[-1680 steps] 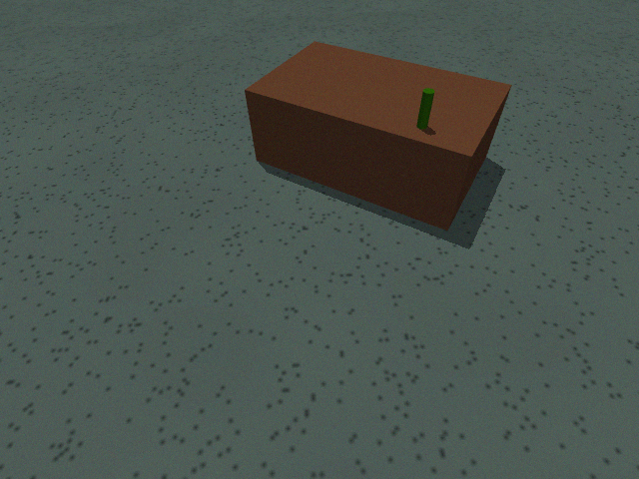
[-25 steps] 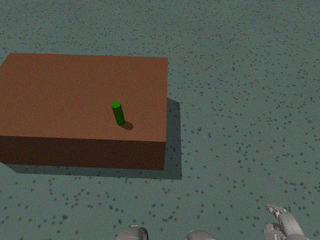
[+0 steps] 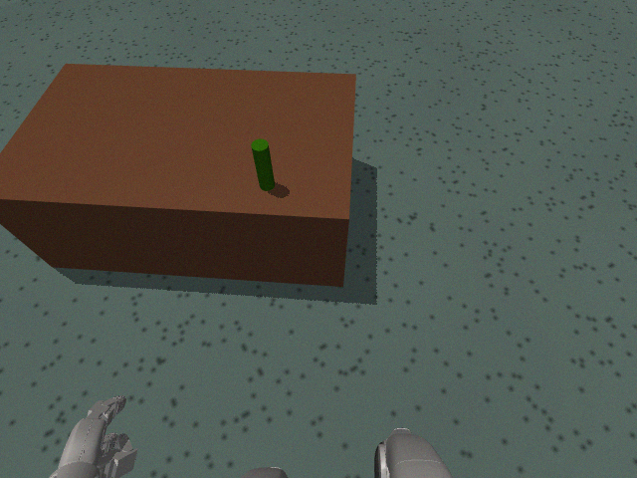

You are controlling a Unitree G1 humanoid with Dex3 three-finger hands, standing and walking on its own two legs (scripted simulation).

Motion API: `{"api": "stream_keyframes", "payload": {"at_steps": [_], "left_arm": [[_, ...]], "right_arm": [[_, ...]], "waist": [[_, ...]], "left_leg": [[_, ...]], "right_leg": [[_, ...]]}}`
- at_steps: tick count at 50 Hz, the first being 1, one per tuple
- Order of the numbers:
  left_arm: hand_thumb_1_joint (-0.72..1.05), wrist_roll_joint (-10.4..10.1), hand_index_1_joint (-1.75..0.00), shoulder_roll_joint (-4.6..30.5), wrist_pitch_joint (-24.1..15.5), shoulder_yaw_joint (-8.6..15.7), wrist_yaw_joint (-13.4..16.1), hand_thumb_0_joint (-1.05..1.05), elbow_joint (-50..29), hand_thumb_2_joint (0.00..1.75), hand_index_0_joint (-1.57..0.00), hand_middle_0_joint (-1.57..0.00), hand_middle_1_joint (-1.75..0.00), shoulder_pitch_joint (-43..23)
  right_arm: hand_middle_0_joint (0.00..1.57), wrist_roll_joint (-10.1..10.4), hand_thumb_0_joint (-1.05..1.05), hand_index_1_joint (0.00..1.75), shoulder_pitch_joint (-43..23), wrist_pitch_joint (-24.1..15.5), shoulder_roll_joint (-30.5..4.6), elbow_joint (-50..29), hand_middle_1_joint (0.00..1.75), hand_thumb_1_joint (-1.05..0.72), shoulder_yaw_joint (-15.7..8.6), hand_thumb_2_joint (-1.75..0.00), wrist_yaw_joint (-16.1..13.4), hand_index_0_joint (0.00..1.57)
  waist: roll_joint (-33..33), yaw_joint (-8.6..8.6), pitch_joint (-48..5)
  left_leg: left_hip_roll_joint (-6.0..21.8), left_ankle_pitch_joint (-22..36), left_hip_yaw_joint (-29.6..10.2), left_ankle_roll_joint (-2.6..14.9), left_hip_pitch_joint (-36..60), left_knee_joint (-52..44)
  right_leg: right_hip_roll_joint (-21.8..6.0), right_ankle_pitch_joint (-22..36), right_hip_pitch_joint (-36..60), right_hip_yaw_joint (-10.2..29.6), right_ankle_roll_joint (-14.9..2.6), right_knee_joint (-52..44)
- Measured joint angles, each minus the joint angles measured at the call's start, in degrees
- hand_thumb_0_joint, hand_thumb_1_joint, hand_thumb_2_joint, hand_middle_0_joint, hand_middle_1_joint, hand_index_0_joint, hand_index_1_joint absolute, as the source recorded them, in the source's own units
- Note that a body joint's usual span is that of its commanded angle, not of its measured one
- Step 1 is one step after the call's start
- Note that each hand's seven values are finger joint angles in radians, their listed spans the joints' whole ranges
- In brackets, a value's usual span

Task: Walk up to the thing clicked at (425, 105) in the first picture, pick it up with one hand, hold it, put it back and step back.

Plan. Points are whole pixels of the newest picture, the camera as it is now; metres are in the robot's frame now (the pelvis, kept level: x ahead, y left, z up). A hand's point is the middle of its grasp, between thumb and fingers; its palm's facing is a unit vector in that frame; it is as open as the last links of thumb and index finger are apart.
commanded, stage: step back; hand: left
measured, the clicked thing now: (263, 166) +0.84 +0.14 -0.28
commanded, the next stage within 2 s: stand in 1.82 s
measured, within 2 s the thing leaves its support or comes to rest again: neither
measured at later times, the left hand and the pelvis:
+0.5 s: hand out of the picture -0.08 +0.28 -0.13, palm faces -0.11 -0.90 -0.41, open 7.4 cm; pelvis -0.16 +0.02 +0.01, yaw -8 degrees
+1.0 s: hand out of the picture -0.18 +0.29 -0.14, palm faces -0.10 -0.93 -0.35, open 7.4 cm; pelvis -0.27 +0.03 +0.01, yaw -6 degrees
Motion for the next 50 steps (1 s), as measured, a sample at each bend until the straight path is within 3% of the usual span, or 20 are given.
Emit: {"api": "stream_keyframes", "payload": {"at_steps": [2, 4, 6, 9, 15, 18, 20, 21, 24, 28, 31, 34, 35, 36, 37, 39, 42, 48, 49, 50], "left_arm": [[0.90, -0.47, -0.30, 0.54, 0.83, 0.13, 0.18, 0.00, 1.02, 0.90, -0.20, -0.21, -0.30, -0.09], [0.90, -0.49, -0.30, 0.07, 1.59, 0.13, 0.30, 0.00, 2.93, 0.90, -0.20, -0.21, -0.30, 0.56], [0.90, -0.92, -0.30, -0.02, 1.86, 0.13, 0.11, 0.00, 4.05, 0.90, -0.20, -0.21, -0.30, 1.55], [0.90, -1.18, -0.30, 0.15, 1.36, 0.28, -0.20, 0.00, 4.21, 0.90, -0.20, -0.21, -0.30, 3.50], [0.90, -0.50, -0.30, 0.22, 0.55, -0.03, -0.22, 0.00, 5.29, 0.90, -0.20, -0.21, -0.30, 6.25], [0.90, -0.22, -0.30, -0.14, -0.05, -0.48, -0.49, 0.00, 6.41, 0.90, -0.20, -0.21, -0.30, 7.35], [0.91, 0.36, -0.30, -2.11, -0.38, -0.85, -0.65, 0.00, 7.90, 0.90, -0.20, -0.21, -0.30, 7.10], [0.91, 0.68, -0.30, -2.71, -0.44, -1.09, -1.00, 0.00, 7.97, 0.90, -0.20, -0.21, -0.30, 7.67], [0.90, 1.14, -0.30, -2.22, -0.16, -1.21, -1.54, 0.00, 7.44, 0.90, -0.20, -0.21, -0.30, 9.73], [0.90, 1.17, -0.30, -1.89, 0.47, -0.64, -1.10, 0.01, 6.80, 0.90, -0.20, -0.21, -0.30, 9.67], [0.90, 1.63, -0.30, -1.30, 0.58, -0.34, -0.74, 0.01, 4.81, 0.90, -0.20, -0.21, -0.30, 7.67], [0.90, 1.62, -0.30, -0.37, 0.59, 0.06, -0.72, 0.00, 2.58, 0.90, -0.20, -0.21, -0.30, 4.76], [0.90, 1.35, -0.30, 0.39, 0.71, 0.23, -0.81, 0.00, 2.16, 0.90, -0.20, -0.21, -0.30, 3.55], [0.90, 1.09, -0.30, 1.29, 0.94, 0.53, -0.81, 0.00, 2.01, 0.90, -0.20, -0.21, -0.30, 2.78], [0.90, 0.81, -0.30, 1.59, 1.16, 0.69, -0.76, 0.00, 2.14, 0.90, -0.20, -0.21, -0.30, 2.81], [0.91, 0.63, -0.30, 0.99, 1.74, 0.28, -0.78, 0.00, 3.68, 0.90, -0.20, -0.21, -0.30, 3.58], [0.91, -0.01, -0.30, 0.58, 2.02, -0.17, -1.89, 0.00, 5.78, 0.90, -0.20, -0.21, -0.30, 4.84], [0.91, 0.26, -0.30, 0.58, 0.97, 0.01, -3.52, 0.00, 9.13, 0.90, -0.20, -0.21, -0.30, 8.41], [0.91, 0.39, -0.30, 0.47, 0.52, 0.05, -3.46, 0.00, 9.89, 0.90, -0.20, -0.21, -0.30, 8.83], [0.91, 0.58, -0.30, -0.26, -0.03, 0.11, -3.20, 0.00, 10.95, 0.90, -0.20, -0.21, -0.30, 8.78]], "right_arm": [[0.21, -0.71, 0.01, 0.30, -0.64, -0.09, 1.15, -0.41, 0.30, -0.90, 0.32, -0.90, 0.71, 0.20], [0.21, -1.07, 0.01, 0.30, -0.80, -0.21, 1.45, -0.91, 0.30, -0.90, 0.71, -0.90, 1.24, 0.20], [0.21, -1.42, 0.01, 0.30, -1.00, -0.25, 1.99, -1.24, 0.30, -0.90, 1.08, -0.90, 1.06, 0.21], [0.21, -1.23, 0.01, 0.30, -2.26, -0.47, 2.32, -2.20, 0.30, -0.90, 1.35, -0.90, 0.72, 0.21], [0.21, -0.50, 0.01, 0.30, -7.17, -1.04, 1.86, -5.57, 0.30, -0.90, 1.08, -0.90, 0.28, 0.21], [0.21, -0.15, 0.00, 0.30, -9.31, -0.50, 1.24, -6.63, 0.30, -0.90, 1.10, -0.90, 0.45, 0.21], [0.21, 0.34, 0.00, 0.30, -10.39, 0.14, -0.02, -5.98, 0.30, -0.90, 0.70, -0.90, 0.40, 0.21], [0.21, 0.55, 0.00, 0.30, -10.10, 0.48, -0.13, -5.46, 0.30, -0.90, 0.57, -0.90, 0.30, 0.21], [0.21, 0.90, 0.00, 0.30, -8.05, 1.39, 1.31, -3.87, 0.30, -0.90, 0.72, -0.90, 0.08, 0.20], [0.21, 1.34, 0.00, 0.30, -4.73, 0.79, 0.76, -3.27, 0.30, -0.90, 0.92, -0.90, 0.00, 0.21], [0.21, 1.15, 0.00, 0.30, -2.72, 0.16, -0.10, -2.79, 0.30, -0.90, 0.87, -0.90, -0.54, 0.21], [0.21, 0.40, 0.01, 0.30, -0.87, -1.00, -0.18, -1.81, 0.30, -0.90, 0.64, -0.90, -0.76, 0.20], [0.21, 0.06, 0.01, 0.30, -0.88, -1.44, 0.65, -0.88, 0.30, -0.90, 0.44, -0.90, -0.92, 0.20], [0.21, -0.39, 0.01, 0.30, -1.23, -1.58, 2.02, 0.09, 0.30, -0.90, 0.49, -0.90, -0.95, 0.20], [0.21, -0.90, 0.01, 0.30, -1.11, -1.68, 2.95, 0.58, 0.30, -0.90, 0.72, -0.90, -0.73, 0.20], [0.21, -1.18, 0.01, 0.30, -0.24, -1.98, 3.43, 0.84, 0.30, -0.90, 1.31, -0.90, -0.17, 0.20], [0.21, -1.42, 0.01, 0.30, 0.26, -2.65, 3.85, 1.31, 0.30, -0.90, 1.83, -0.90, -0.20, 0.21], [0.21, -1.68, 0.01, 0.30, -1.92, -3.88, 3.24, 0.08, 0.30, -0.90, 1.35, -0.90, 0.48, 0.21], [0.21, -1.65, 0.01, 0.30, -2.37, -3.85, 2.93, -0.27, 0.30, -0.90, 1.26, -0.90, 0.61, 0.21], [0.21, -1.47, 0.01, 0.30, -2.98, -3.70, 2.29, -0.37, 0.30, -0.90, 1.05, -0.90, 0.64, 0.21]], "waist": [[-2.30, 0.59, 0.22], [-0.84, -0.82, -0.97], [-0.27, -1.15, -2.42], [-0.46, 0.23, -3.68], [-0.03, 2.38, -1.45], [1.07, 3.12, -0.85], [5.71, 2.51, 0.31], [6.86, 2.23, -0.22], [3.60, 4.44, -2.77], [2.13, 3.71, -4.80], [2.49, 2.65, -4.75], [2.27, 1.35, -3.86], [0.37, 1.40, -2.85], [-2.71, 2.31, -1.66], [-4.31, 3.07, -1.57], [-3.28, 1.85, -3.21], [-2.16, 1.21, -5.24], [-2.29, 1.92, -7.56], [-2.03, 2.06, -7.75], [-0.47, 2.03, -7.28]], "left_leg": [[-0.61, 0.85, 1.71, 0.73, -0.29, 0.22], [1.12, 1.77, 0.43, 1.31, -1.35, 0.11], [2.29, 4.05, -0.12, 1.41, -1.82, -2.37], [3.08, 7.26, 0.96, 1.39, -3.14, -5.51], [3.89, 10.45, 4.02, 1.57, -7.21, -4.86], [4.81, 10.82, 5.62, 1.10, -10.16, -1.87], [7.13, 11.21, 3.59, 0.78, -11.18, 0.08], [6.74, 9.07, 2.11, 0.84, -11.84, 0.79], [0.57, -4.28, -1.07, -0.04, -14.57, 13.49], [-3.35, -4.87, -4.96, -0.58, -13.80, 24.75], [-1.54, -5.61, -4.25, -1.16, -8.76, 18.54], [1.44, -2.25, -1.04, -1.14, -1.24, 1.32], [0.51, 0.15, 0.00, -0.64, 0.55, -2.49], [-1.21, 1.47, 1.64, -0.10, 1.67, -3.71], [-1.74, 2.08, 2.81, 0.23, 1.95, -3.97], [-0.20, 2.53, 1.78, 0.72, 0.93, -3.27], [1.95, 4.51, 0.86, 0.58, 0.65, -5.28], [3.60, 5.63, 3.01, 0.09, -1.78, -5.52], [3.99, 5.34, 3.36, -0.13, -2.50, -4.65], [5.15, 4.88, 2.93, -0.42, -3.00, -3.36]], "right_leg": [[1.53, -7.22, -1.79, 3.72, -1.40, 4.57], [6.79, -16.11, -3.36, 5.93, -1.86, 14.78], [10.62, -17.53, -4.15, 7.52, -2.28, 24.14], [12.44, -15.90, -2.96, 8.45, -2.03, 30.10], [8.84, -17.01, 6.68, 6.14, 0.30, 13.46], [7.00, -12.27, 11.93, 3.58, -0.34, -0.89], [9.48, -9.35, 13.44, 1.56, -1.67, -3.99], [9.85, -8.72, 13.15, 0.91, -2.03, -4.10], [7.02, -7.56, 10.59, 3.47, -2.76, -3.12], [4.51, -4.25, 8.39, 3.72, -2.21, -5.47], [3.91, -2.95, 5.84, 2.27, -1.47, -4.91], [2.93, -3.32, 3.09, -0.15, -0.76, -1.46], [1.57, -3.94, 2.16, 0.24, -0.51, 0.78], [0.20, -4.46, 1.49, 2.22, -1.49, 2.73], [0.65, -8.03, 0.59, 4.14, -2.24, 5.01], [4.26, -15.04, -0.56, 4.97, -2.39, 10.76], [7.62, -14.64, -0.07, 6.50, -2.73, 16.31], [5.37, -15.74, 9.32, 4.80, -2.32, 1.73], [5.26, -14.45, 11.65, 4.15, -2.50, -3.24], [6.26, -9.20, 13.08, 3.52, -2.25, -6.64]]}}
